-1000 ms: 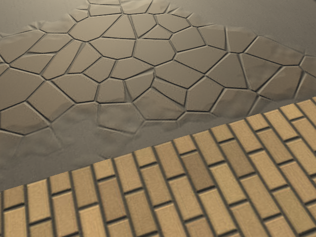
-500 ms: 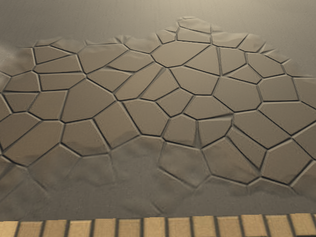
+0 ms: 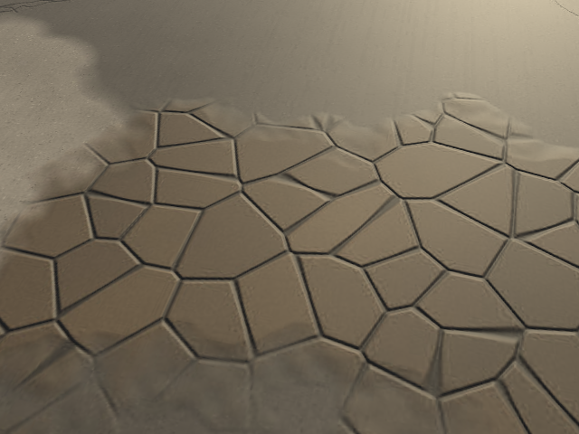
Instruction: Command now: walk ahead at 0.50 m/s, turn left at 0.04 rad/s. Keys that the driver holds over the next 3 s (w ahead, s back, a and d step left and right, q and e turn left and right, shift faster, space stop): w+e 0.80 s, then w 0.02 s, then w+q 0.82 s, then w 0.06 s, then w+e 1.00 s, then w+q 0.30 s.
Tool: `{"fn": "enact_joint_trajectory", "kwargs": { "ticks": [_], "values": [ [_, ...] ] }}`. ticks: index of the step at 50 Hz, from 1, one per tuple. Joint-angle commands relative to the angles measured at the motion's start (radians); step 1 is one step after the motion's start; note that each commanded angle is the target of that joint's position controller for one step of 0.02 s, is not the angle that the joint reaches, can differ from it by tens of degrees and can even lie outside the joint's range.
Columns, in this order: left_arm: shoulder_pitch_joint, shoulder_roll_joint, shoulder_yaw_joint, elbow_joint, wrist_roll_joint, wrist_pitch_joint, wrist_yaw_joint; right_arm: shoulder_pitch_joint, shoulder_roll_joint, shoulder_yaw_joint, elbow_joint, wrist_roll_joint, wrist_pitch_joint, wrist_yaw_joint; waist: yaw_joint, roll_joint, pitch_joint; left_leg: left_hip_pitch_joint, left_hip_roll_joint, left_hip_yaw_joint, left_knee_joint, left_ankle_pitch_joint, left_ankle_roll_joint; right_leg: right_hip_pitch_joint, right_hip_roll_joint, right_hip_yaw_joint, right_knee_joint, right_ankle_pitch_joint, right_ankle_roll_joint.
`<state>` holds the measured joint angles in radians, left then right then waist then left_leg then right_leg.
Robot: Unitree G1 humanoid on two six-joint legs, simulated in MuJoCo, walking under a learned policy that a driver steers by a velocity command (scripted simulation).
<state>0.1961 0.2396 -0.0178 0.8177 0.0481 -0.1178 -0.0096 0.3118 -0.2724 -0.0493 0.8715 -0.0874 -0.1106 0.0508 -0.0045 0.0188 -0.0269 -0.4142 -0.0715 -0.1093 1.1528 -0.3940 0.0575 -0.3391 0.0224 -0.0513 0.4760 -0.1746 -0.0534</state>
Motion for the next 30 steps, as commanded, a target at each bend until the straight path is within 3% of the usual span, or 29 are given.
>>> {"fn": "enact_joint_trajectory", "kwargs": {
  "ticks": [1, 3, 4, 5, 7, 8, 9, 10, 12, 13, 14, 15, 16, 17, 18, 19, 20, 21, 22, 23, 24, 25, 26, 27, 28, 29, 30],
  "values": [
    [0.083, 0.007, -0.003, -0.001, -0.006, -0.009, 0.023, -0.086, 0.014, 0.024, -0.099, -0.030, 0.000, -0.032, 0.014, -0.054, -0.009, -0.282, 0.148, -0.006, -0.048, 0.057, -0.011, 0.256, -0.277, 0.406, -0.336, -0.011, -0.220],
    [0.091, 0.049, 0.020, 0.015, -0.008, -0.025, 0.022, -0.130, 0.015, 0.032, -0.120, 0.001, 0.012, -0.029, 0.015, -0.056, -0.018, -0.233, 0.150, 0.043, -0.197, 0.027, -0.064, 0.223, -0.221, 0.299, -0.343, 0.115, -0.220],
    [0.116, 0.078, 0.032, 0.030, -0.002, -0.028, 0.009, -0.141, 0.013, 0.037, -0.123, 0.006, 0.018, -0.024, 0.020, -0.053, -0.011, -0.200, 0.148, 0.069, -0.272, 0.087, -0.085, 0.190, -0.204, 0.265, -0.340, 0.182, -0.226],
    [0.133, 0.103, 0.042, 0.037, 0.004, -0.025, -0.009, -0.153, 0.013, 0.044, -0.128, 0.003, 0.024, -0.016, 0.025, -0.036, 0.002, -0.151, 0.136, 0.090, -0.367, 0.149, -0.100, 0.146, -0.182, 0.236, -0.332, 0.216, -0.225],
    [0.167, 0.134, 0.055, 0.054, 0.012, -0.016, -0.052, -0.172, 0.028, 0.053, -0.139, 0.000, 0.044, 0.001, 0.025, -0.084, 0.013, -0.018, 0.113, 0.134, -0.375, 0.240, -0.094, 0.008, -0.157, 0.208, -0.310, 0.209, -0.223],
    [0.170, 0.139, 0.062, 0.054, 0.010, -0.016, -0.065, -0.173, 0.007, 0.049, -0.146, -0.002, 0.051, 0.004, 0.025, -0.077, 0.020, -0.003, 0.113, 0.126, -0.389, 0.261, -0.083, -0.013, -0.168, 0.232, -0.296, 0.165, -0.234],
    [0.155, 0.125, 0.059, 0.046, 0.033, -0.020, -0.070, -0.152, -0.007, 0.048, -0.147, -0.009, 0.048, 0.000, 0.003, -0.082, 0.024, 0.018, 0.143, 0.067, -0.331, 0.392, -0.061, -0.035, -0.195, 0.264, -0.243, 0.189, -0.234],
    [0.140, 0.112, 0.056, 0.028, 0.036, -0.023, -0.061, -0.122, -0.038, 0.038, -0.148, -0.021, 0.041, 0.000, -0.003, -0.071, 0.001, 0.041, 0.120, 0.103, -0.263, 0.370, -0.051, -0.050, -0.181, 0.253, -0.183, 0.219, -0.241],
    [0.134, 0.108, 0.052, 0.009, 0.032, -0.030, -0.038, -0.131, -0.073, 0.020, -0.183, -0.015, 0.024, -0.022, -0.018, -0.080, -0.011, 0.083, 0.107, 0.124, -0.291, 0.230, -0.028, -0.022, -0.184, 0.281, -0.065, 0.257, -0.219],
    [0.098, 0.126, 0.055, -0.008, 0.029, -0.031, -0.032, -0.070, -0.079, 0.014, -0.181, -0.007, 0.016, -0.037, -0.063, -0.064, -0.020, 0.230, 0.076, 0.164, -0.353, 0.214, -0.016, -0.092, -0.154, 0.267, 0.035, 0.328, -0.197],
    [0.047, 0.169, 0.068, -0.035, 0.030, -0.033, -0.040, 0.102, -0.100, -0.002, -0.138, 0.006, 0.004, -0.051, -0.143, -0.017, -0.042, 0.480, 0.044, 0.187, -0.401, 0.226, -0.001, -0.249, -0.099, 0.244, 0.227, 0.398, -0.174],
    [0.019, 0.149, 0.067, -0.064, 0.036, -0.040, -0.058, 0.314, -0.142, -0.019, -0.091, 0.015, -0.013, -0.071, -0.237, 0.088, -0.099, 0.689, 0.113, 0.102, -0.495, 0.247, 0.076, -0.399, -0.011, 0.187, 0.553, 0.301, -0.127],
    [0.231, -0.032, 0.029, -0.031, 0.036, -0.047, -0.083, 0.285, -0.178, 0.002, -0.110, 0.031, -0.021, -0.068, -0.078, 0.210, -0.246, 0.786, 0.429, -0.291, -0.618, 0.774, 0.348, -0.463, 0.091, 0.124, 0.868, -0.430, -0.060],
    [0.241, 0.015, 0.042, -0.038, 0.009, -0.055, -0.085, 0.259, -0.146, 0.004, -0.124, 0.005, -0.024, -0.034, -0.076, 0.139, -0.097, 0.636, 0.539, -0.498, -0.711, 0.829, 0.439, -0.628, 0.079, 0.213, 1.024, -0.451, -0.039],
    [0.176, 0.062, 0.057, -0.046, 0.001, -0.036, -0.068, 0.139, -0.099, 0.009, -0.114, 0.017, -0.026, -0.017, -0.041, 0.112, 0.044, 0.467, 0.579, -0.482, -0.761, 0.564, 0.399, -0.721, -0.007, 0.233, 1.065, -0.342, -0.027],
    [0.115, 0.076, 0.060, -0.063, 0.025, -0.011, -0.042, 0.083, 0.003, 0.040, -0.112, 0.048, -0.021, -0.015, -0.021, -0.010, 0.032, 0.376, 0.526, -0.371, -0.757, 0.416, 0.332, -0.685, -0.060, 0.210, 1.020, -0.258, -0.014],
    [0.115, 0.040, 0.051, -0.049, 0.046, 0.012, -0.032, 0.019, 0.069, 0.064, -0.125, 0.040, -0.013, -0.023, 0.011, -0.029, 0.010, 0.302, 0.457, -0.257, -0.759, 0.382, 0.277, -0.613, -0.095, 0.216, 0.927, -0.157, 0.001],
    [0.089, -0.008, 0.028, -0.050, 0.064, 0.029, -0.034, -0.046, 0.101, 0.074, -0.139, 0.021, -0.008, -0.041, 0.031, 0.006, 0.044, 0.219, 0.378, -0.136, -0.793, 0.335, 0.209, -0.545, -0.127, 0.193, 0.774, -0.073, 0.007],
    [0.073, -0.039, 0.018, -0.049, 0.073, 0.035, -0.052, -0.042, 0.079, 0.070, -0.130, 0.014, -0.006, -0.065, 0.022, 0.022, 0.054, 0.170, 0.312, -0.037, -0.805, 0.272, 0.185, -0.475, -0.123, 0.138, 0.688, 0.031, 0.012],
    [0.089, -0.041, 0.012, -0.038, 0.072, 0.034, -0.075, -0.017, 0.052, 0.061, -0.110, 0.003, -0.004, -0.084, 0.016, 0.034, 0.058, 0.124, 0.298, 0.009, -0.794, 0.269, 0.170, -0.425, -0.123, 0.116, 0.658, 0.144, 0.000],
    [0.068, -0.009, 0.019, -0.033, 0.070, 0.023, -0.093, -0.009, 0.087, 0.079, -0.116, -0.011, -0.021, -0.105, 0.005, -0.014, 0.053, 0.160, 0.260, 0.066, -0.729, 0.220, 0.123, -0.450, -0.150, 0.156, 0.466, 0.421, -0.006],
    [0.020, 0.005, 0.025, -0.034, 0.058, 0.016, -0.104, 0.092, 0.053, 0.076, -0.082, -0.010, -0.029, -0.111, -0.037, 0.019, 0.044, 0.209, 0.265, 0.083, -0.696, 0.225, 0.130, -0.467, -0.139, 0.127, 0.394, 0.529, -0.002],
    [-0.022, 0.029, 0.028, -0.040, 0.036, 0.010, -0.105, 0.122, 0.024, 0.070, -0.067, -0.011, -0.035, -0.109, -0.050, -0.011, 0.038, 0.145, 0.221, 0.157, -0.648, 0.158, 0.102, -0.370, -0.137, 0.104, 0.233, 0.691, -0.004],
    [-0.073, 0.020, 0.027, -0.050, 0.029, 0.020, -0.105, 0.172, -0.005, 0.068, -0.035, -0.008, -0.029, -0.093, -0.055, 0.023, 0.070, 0.052, 0.225, 0.173, -0.682, 0.102, 0.107, -0.240, -0.107, 0.036, 0.181, 0.687, -0.003],
    [-0.108, 0.028, 0.025, -0.073, 0.026, 0.034, -0.102, 0.203, -0.010, 0.071, -0.009, -0.020, -0.023, -0.072, -0.058, 0.031, 0.115, 0.005, 0.268, 0.152, -0.683, 0.045, 0.116, -0.190, -0.108, 0.031, 0.180, 0.676, -0.007],
    [-0.127, 0.042, 0.028, -0.091, 0.030, 0.048, -0.094, 0.225, 0.003, 0.081, 0.015, -0.025, -0.024, -0.053, -0.046, 0.040, 0.151, 0.013, 0.312, 0.121, -0.689, 0.049, 0.128, -0.187, -0.116, 0.047, 0.191, 0.644, -0.016],
    [-0.153, 0.054, 0.025, -0.099, 0.048, 0.059, -0.085, 0.233, 0.003, 0.083, 0.032, -0.005, -0.030, -0.040, -0.043, 0.024, 0.195, 0.073, 0.335, 0.102, -0.669, 0.032, 0.130, -0.225, -0.127, 0.052, 0.137, 0.596, -0.023]
  ]
}}
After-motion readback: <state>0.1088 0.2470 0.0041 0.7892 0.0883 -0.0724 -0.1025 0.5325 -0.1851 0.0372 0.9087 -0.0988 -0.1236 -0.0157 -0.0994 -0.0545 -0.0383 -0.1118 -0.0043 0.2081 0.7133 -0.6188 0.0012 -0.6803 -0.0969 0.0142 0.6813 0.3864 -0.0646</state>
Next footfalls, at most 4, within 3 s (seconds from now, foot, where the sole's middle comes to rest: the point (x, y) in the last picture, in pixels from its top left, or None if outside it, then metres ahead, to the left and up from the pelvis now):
0.30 left None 0.23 0.12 -0.77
0.74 right None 0.52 -0.20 -0.92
1.26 left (325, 339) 0.85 -0.07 -0.92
1.76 right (390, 265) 1.11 -0.29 -0.92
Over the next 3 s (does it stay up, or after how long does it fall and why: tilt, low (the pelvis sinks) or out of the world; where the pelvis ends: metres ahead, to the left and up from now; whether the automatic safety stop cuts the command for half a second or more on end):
stays up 1.53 -0.37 -0.14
